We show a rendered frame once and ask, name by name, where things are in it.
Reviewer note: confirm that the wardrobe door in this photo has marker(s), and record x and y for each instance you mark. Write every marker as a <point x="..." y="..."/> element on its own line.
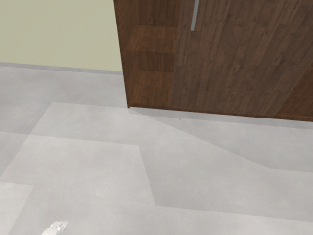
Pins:
<point x="243" y="56"/>
<point x="300" y="101"/>

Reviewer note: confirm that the left robot hand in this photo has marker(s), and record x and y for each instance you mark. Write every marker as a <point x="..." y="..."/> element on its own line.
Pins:
<point x="56" y="228"/>

